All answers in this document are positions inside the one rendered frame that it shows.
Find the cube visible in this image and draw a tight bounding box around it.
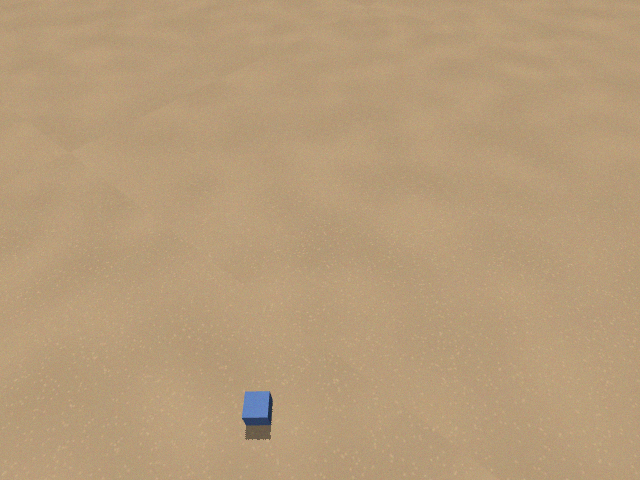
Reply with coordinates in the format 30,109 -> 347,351
242,391 -> 273,426

